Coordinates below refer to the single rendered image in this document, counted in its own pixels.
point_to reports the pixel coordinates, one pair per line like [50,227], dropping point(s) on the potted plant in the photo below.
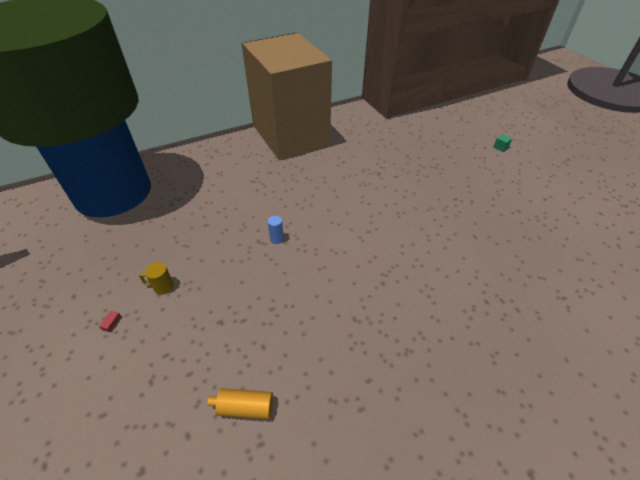
[66,89]

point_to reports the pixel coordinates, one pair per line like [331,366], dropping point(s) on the bookshelf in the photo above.
[424,52]

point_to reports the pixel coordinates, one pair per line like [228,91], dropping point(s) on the coat stand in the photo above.
[609,88]

